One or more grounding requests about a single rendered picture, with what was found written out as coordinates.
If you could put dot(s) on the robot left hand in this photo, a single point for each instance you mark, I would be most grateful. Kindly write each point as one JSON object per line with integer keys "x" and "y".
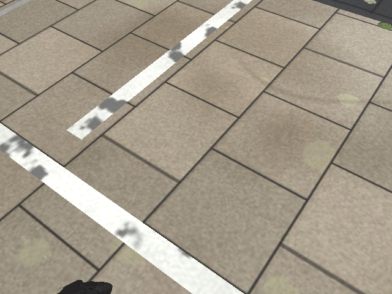
{"x": 80, "y": 287}

